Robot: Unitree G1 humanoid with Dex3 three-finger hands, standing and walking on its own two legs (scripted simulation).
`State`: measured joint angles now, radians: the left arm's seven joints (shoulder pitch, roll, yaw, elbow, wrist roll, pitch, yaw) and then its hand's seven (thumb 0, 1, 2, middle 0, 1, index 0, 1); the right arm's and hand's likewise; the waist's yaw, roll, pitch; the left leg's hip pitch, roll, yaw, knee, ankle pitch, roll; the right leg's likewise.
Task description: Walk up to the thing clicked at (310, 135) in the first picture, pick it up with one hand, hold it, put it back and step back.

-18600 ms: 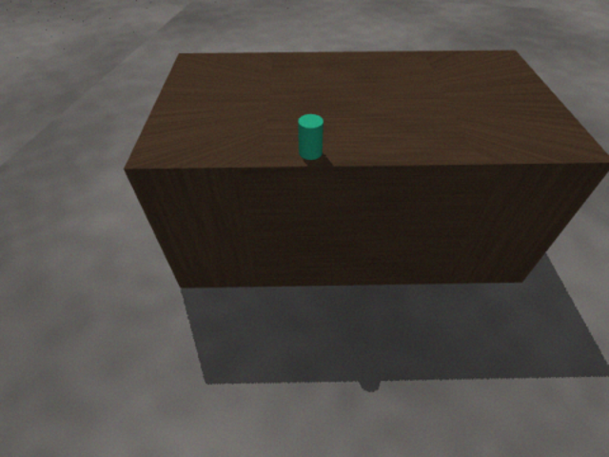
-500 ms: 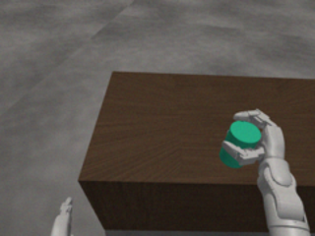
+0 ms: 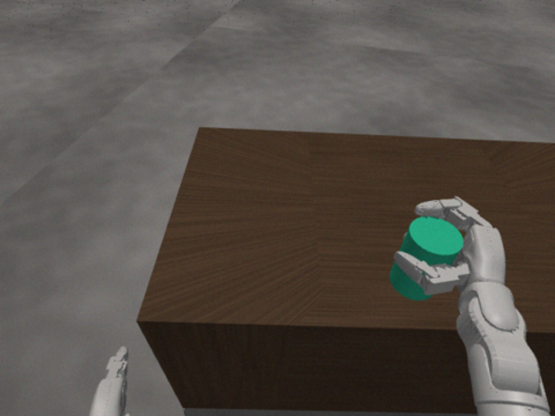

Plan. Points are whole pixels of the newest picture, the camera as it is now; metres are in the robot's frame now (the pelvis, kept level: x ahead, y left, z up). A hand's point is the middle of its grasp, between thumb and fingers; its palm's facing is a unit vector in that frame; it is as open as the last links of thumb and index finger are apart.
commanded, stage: hold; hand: right
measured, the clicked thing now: (423, 259) +0.31 -0.18 +0.10
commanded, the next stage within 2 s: crouch in 0.06 s
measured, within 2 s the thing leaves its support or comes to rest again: neither
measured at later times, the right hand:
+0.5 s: hand (421, 257) +0.33 -0.19 +0.08, palm faces +0.22 +0.98 -0.01, open 9.7 cm
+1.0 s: hand (413, 253) +0.38 -0.21 +0.03, palm faces +0.22 +0.98 +0.00, open 9.7 cm
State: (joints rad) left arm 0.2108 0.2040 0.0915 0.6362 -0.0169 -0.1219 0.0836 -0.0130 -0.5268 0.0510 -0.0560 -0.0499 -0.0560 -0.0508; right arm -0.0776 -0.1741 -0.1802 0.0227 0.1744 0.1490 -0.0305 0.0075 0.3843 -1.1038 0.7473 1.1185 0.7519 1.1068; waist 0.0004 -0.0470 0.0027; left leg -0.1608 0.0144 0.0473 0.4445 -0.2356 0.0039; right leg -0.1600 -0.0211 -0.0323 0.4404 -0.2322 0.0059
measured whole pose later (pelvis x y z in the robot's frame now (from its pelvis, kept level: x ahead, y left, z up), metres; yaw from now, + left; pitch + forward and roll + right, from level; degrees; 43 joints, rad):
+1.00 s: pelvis -0.01 -0.01 -0.02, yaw +1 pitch +7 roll +1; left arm 0.24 0.20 0.06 0.53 0.02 -0.15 0.07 -0.01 -0.55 0.07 -0.06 -0.05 -0.06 -0.06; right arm -0.40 -0.26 -0.30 0.74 0.14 -0.33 0.01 0.01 0.38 -1.10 0.75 1.11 0.75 1.10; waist 0.07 0.01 -0.03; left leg -0.50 0.01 0.03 0.67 -0.30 -0.01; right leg -0.51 -0.04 -0.04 0.71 -0.33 -0.01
